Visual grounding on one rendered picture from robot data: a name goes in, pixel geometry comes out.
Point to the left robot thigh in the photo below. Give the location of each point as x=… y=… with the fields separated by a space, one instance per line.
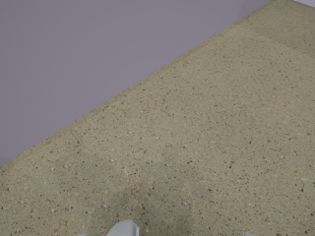
x=124 y=228

